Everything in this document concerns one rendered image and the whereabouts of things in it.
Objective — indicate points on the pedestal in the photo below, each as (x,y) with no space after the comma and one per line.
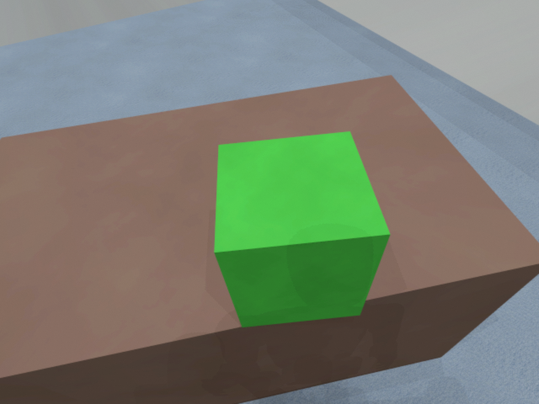
(110,291)

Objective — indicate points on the carton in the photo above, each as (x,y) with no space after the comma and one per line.
(299,232)

